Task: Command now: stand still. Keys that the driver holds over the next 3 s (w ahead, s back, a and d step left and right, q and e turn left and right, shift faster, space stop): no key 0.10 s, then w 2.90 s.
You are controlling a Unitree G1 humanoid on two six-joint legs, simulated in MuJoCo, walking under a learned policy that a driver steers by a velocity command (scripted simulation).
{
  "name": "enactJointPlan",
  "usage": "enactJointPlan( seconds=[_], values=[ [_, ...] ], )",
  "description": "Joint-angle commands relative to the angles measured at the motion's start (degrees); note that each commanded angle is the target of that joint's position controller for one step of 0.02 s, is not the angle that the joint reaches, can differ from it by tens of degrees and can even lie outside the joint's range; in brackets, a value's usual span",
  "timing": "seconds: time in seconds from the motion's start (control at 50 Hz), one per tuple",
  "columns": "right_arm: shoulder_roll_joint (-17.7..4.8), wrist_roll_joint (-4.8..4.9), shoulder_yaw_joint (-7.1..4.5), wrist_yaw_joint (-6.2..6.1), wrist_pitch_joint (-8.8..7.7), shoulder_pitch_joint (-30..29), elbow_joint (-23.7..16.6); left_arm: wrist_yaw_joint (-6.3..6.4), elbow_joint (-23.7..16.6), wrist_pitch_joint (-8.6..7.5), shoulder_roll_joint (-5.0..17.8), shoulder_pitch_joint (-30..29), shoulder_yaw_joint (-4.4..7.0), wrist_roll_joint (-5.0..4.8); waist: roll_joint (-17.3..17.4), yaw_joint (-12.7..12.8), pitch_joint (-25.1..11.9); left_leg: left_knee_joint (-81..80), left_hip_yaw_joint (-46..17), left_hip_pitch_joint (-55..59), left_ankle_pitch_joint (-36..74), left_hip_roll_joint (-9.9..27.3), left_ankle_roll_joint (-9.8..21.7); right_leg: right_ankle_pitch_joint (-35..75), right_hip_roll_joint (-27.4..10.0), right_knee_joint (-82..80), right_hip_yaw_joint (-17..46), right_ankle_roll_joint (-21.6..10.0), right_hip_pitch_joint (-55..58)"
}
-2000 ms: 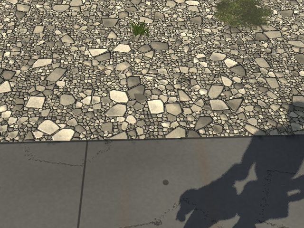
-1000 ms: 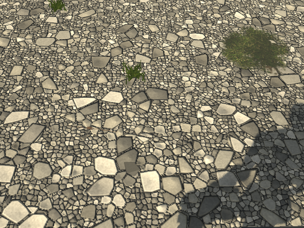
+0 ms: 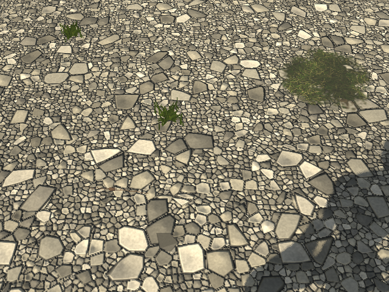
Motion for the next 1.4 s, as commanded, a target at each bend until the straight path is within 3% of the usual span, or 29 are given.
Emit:
enactJointPlan(
  seconds=[0.02, 0.1, 0.16, 0.22, 0.24, 0.28, 0.34, 0.36, 0.38, 0.4, 0.42, 0.46, 0.5, 0.54, 0.64, 0.74, 0.8, 0.84, 0.86, 0.88, 0.9, 0.92, 0.96, 1.02, 1.08, 1.2, 1.3, 1.36, 1.4],
  values=[
    [-5.58, -0.01, -0.78, -0.18, -0.37, 0.59, -1.26, 0.19, -0.65, -0.28, 5.09, 4.17, 0.72, 0.00, -0.61, -0.06, 0.01, -2.76, -1.19, 6.98, 8.90, 1.24, 2.36, 7.06, -1.82, -6.88, 1.53, -0.88, -8.55],
    [-5.40, -0.01, -0.68, -0.22, -0.38, 1.09, -0.89, 0.22, -0.53, -0.32, 4.87, 4.90, 0.61, -0.02, -0.52, -0.08, 0.26, -2.92, -1.20, 6.78, 8.25, 1.20, 2.30, 6.33, -1.74, -7.06, 1.45, -0.89, -8.74],
    [-5.45, 0.51, -0.94, -0.27, -0.42, 2.28, -0.29, 0.62, -0.52, 0.03, 7.40, 6.29, 1.56, -0.80, -3.95, 0.39, 2.17, 1.90, 3.12, 1.67, -16.33, -2.86, 2.54, -17.82, -3.08, -9.83, 4.69, -4.35, -10.03],
    [-3.37, 0.85, -0.53, 0.85, -2.87, -2.54, -3.24, 0.69, -1.34, -1.26, 12.15, 8.53, 3.40, -1.83, -10.92, 2.57, 8.62, 16.01, 3.75, -11.31, -12.79, -1.37, 3.37, -29.63, -16.69, -18.64, 22.60, -12.08, -8.32],
    [-3.40, 1.17, -0.56, 1.40, -3.76, -3.00, -3.81, 0.63, -1.72, -1.94, 11.62, 8.00, 3.46, -1.68, -10.55, 2.25, 9.90, 19.01, 2.11, -14.86, -12.84, 0.76, 4.24, -26.74, -19.36, -19.25, 25.23, -13.49, -7.02],
    [-3.69, 1.92, -0.70, 2.22, -5.20, -2.32, -4.49, 0.14, -2.63, -2.90, 10.01, 6.48, 3.28, -1.70, -9.23, 0.95, 10.14, 16.37, 0.90, -16.89, -16.42, 2.71, 5.74, -18.00, -18.78, -16.98, 22.51, -12.28, -3.49],
    [-4.44, 1.70, -2.09, 2.60, -5.88, 10.38, 0.63, -0.68, -4.14, -2.78, 9.95, 2.80, 3.20, -2.16, -5.77, -4.78, 4.52, 1.58, 6.77, 9.65, -4.38, -3.28, 4.95, -4.33, -9.98, -6.91, 9.97, -7.61, -13.71],
    [-7.14, 1.32, -3.23, 2.55, -5.90, 18.14, 2.36, -0.84, -5.20, -3.15, 9.04, 0.64, 2.79, -1.92, 0.49, -8.12, 1.65, -2.76, -2.11, 18.11, -5.85, 1.62, 6.56, 6.26, -5.76, 7.31, 4.24, -5.10, -19.07],
    [-14.28, 1.47, -4.79, 2.59, -6.17, 25.85, 2.91, -0.69, -7.57, -4.02, 4.86, 0.57, 1.81, -1.61, 17.59, -9.34, -2.74, -13.93, -28.29, 27.39, -11.73, 15.77, 14.20, -1.04, 2.02, 29.03, -3.28, -0.84, -31.38],
    [-11.29, 0.32, -3.19, 3.06, -7.13, 25.46, 2.84, -0.75, -8.72, -4.99, 4.77, -1.07, 1.84, -2.44, 15.26, -7.99, -4.02, -19.45, -43.35, 26.25, -16.38, 21.90, 18.49, -11.57, 2.34, 42.53, 5.17, -1.64, -37.14],
    [-8.53, 0.33, -2.04, 3.00, -7.92, 19.78, 1.19, -1.22, -9.30, -5.64, 5.83, -2.00, 2.10, -3.66, 9.13, -5.12, 0.62, -18.50, -38.68, 23.41, -17.28, 22.08, 17.34, -8.08, -1.27, 48.30, 7.68, -3.61, -42.10],
    [-5.91, 0.18, -0.70, 3.61, -8.24, 13.00, -1.35, -1.54, -8.95, -6.19, 6.92, -2.64, 2.63, -2.96, 2.73, -2.18, 3.08, -19.15, -24.40, 18.12, -10.40, 17.04, 13.31, 2.91, -5.88, 44.99, 6.38, -5.53, -41.61],
    [-4.11, -0.18, 0.20, 3.56, -7.68, 13.17, -1.65, -1.84, -8.70, -5.58, 8.13, -2.72, 3.62, -2.12, 3.78, -1.05, 2.80, -20.03, -14.42, 15.02, 0.76, 12.58, 10.61, 7.86, -7.53, 38.64, 4.80, -5.06, -36.46],
    [-4.98, -0.29, 0.33, 2.80, -7.22, 16.42, -1.12, -2.24, -9.14, -4.69, 6.47, -4.34, 3.53, -1.85, 3.66, -1.21, 2.78, -20.68, -10.00, 14.94, 9.23, 11.32, 10.83, 9.99, -7.42, 34.64, 2.73, -3.37, -36.34],
    [-7.81, -0.49, 0.01, 1.27, -6.48, 18.16, -2.43, -2.79, -14.29, -4.37, 4.29, -17.68, 2.26, -1.69, 3.25, -3.37, 5.18, -23.45, -4.60, 11.98, 13.22, 10.17, 10.97, 19.69, -5.58, 15.33, 0.06, -0.88, -35.09],
    [-8.15, 0.55, -0.64, 1.09, -6.06, 21.89, -1.73, -4.40, -17.32, -4.86, 5.25, -25.18, 1.70, -2.19, 3.79, -4.23, 7.22, -22.76, -2.37, 17.35, 14.98, 12.61, 10.66, 21.81, -3.78, 5.54, -0.71, -2.73, -32.77],
    [-9.88, 0.46, -1.48, 1.06, -5.48, 20.16, -2.41, -5.11, -17.62, -5.38, 7.99, -22.29, 2.66, -2.14, 5.73, -0.62, 3.21, -15.41, -0.95, 22.61, 33.56, 14.09, 9.11, 17.23, -1.11, 3.21, -1.95, -5.43, -25.26],
    [-10.29, 0.03, -1.63, 1.09, -4.64, 18.18, -3.21, -4.60, -13.33, -5.20, 12.42, -6.81, 5.10, -2.25, 7.43, 7.55, -6.67, 2.75, 1.78, 19.91, 49.84, 11.37, 6.88, 15.65, 2.79, 3.46, -4.24, -8.25, -4.74],
    [-8.84, -0.53, -0.88, 1.28, -4.60, 17.61, -4.68, -3.99, -10.81, -4.90, 16.03, 4.05, 6.29, -1.69, 3.78, 11.42, -14.12, 20.27, 2.80, 6.02, 35.66, 8.76, 5.06, 13.53, -5.95, 5.26, 6.07, -11.52, 14.16],
    [0.42, -0.04, 1.52, 2.15, -5.91, 25.37, -5.38, -4.06, -9.09, -4.75, 20.38, 9.57, 6.97, -0.50, -13.01, 6.31, -24.98, 43.38, 0.61, -15.33, -6.99, -3.37, 1.46, -2.57, -21.46, -3.26, 37.53, -21.40, 32.96],
    [-3.42, 1.53, 0.67, 2.63, -7.91, 21.62, -4.96, -4.09, -9.02, -4.76, 15.42, 8.38, 5.42, -0.68, -11.80, 7.94, -25.17, 52.08, -8.52, -21.93, -19.15, -3.62, 2.80, -6.38, -21.79, -11.92, 47.54, -20.40, 31.88],
    [-7.16, 2.98, -0.41, 2.71, -8.89, 15.34, -7.50, -4.00, -9.71, -5.12, 12.72, 2.21, 4.56, -1.13, -10.28, 6.53, -14.89, 54.18, -7.19, -27.21, -16.16, -0.25, 3.87, -2.81, -20.02, -12.40, 37.84, -17.12, 23.88],
    [-8.10, 1.95, -1.17, 1.62, -8.97, 10.05, -8.72, -4.39, -11.33, -5.95, 8.82, -6.70, 3.24, -0.37, -1.00, 2.31, -6.86, 47.60, -4.97, -21.79, -6.93, 5.38, 4.51, 10.94, -16.04, -14.67, 22.90, -14.04, 4.92],
    [-4.62, 1.26, -1.40, 1.14, -6.41, 13.78, -8.31, -4.69, -9.80, -6.40, 7.20, -6.97, 2.59, 0.14, -3.63, -1.84, -4.16, 40.94, -5.03, -14.90, -4.81, 8.21, 4.63, 14.20, -12.70, -19.11, 14.63, -14.03, -5.81],
    [-5.81, 0.60, -1.86, 0.94, -5.53, 7.37, -10.92, -3.32, -8.62, -6.38, 9.97, -3.75, 3.00, 0.05, -2.89, -1.52, -0.60, 32.58, -4.01, -20.64, 1.25, 9.17, 2.80, 14.86, -12.31, -22.24, 11.41, -14.53, -7.15],
    [-4.88, 0.41, -1.45, 2.07, -6.20, -5.71, -14.75, -1.75, -7.39, -5.56, 11.54, 2.90, 3.20, -0.78, -2.88, 2.28, 1.20, 10.94, -0.91, -22.43, 17.97, 6.23, 1.42, 17.68, -10.01, -22.70, 5.49, -11.57, -2.15],
    [-5.07, 1.09, -0.78, 3.70, -6.69, -13.43, -17.69, -1.57, -5.19, -4.42, 12.16, 8.10, 3.61, -1.29, -3.12, 4.62, 3.19, 2.90, -0.27, -23.94, 14.85, 4.44, 2.34, 18.76, -13.22, -18.98, 5.21, -11.07, 7.44],
    [-7.14, 1.26, -1.32, 4.51, -7.27, -11.44, -18.25, -1.31, -5.10, -3.51, 13.34, 7.15, 4.24, -1.38, -4.80, 2.12, 1.49, 0.35, 0.66, -18.99, 8.30, 2.70, 4.60, 28.25, -15.21, -13.92, 5.55, -9.61, 11.70],
    [-11.09, 1.02, -3.52, 4.23, -7.46, 2.07, -14.34, -1.30, -5.91, -2.95, 12.76, 4.64, 3.95, -1.28, -5.01, -4.97, -6.68, -0.93, 3.76, 0.10, 7.75, -1.10, 7.26, 45.47, -11.42, 1.47, 2.07, -7.27, 9.13]
  ],
)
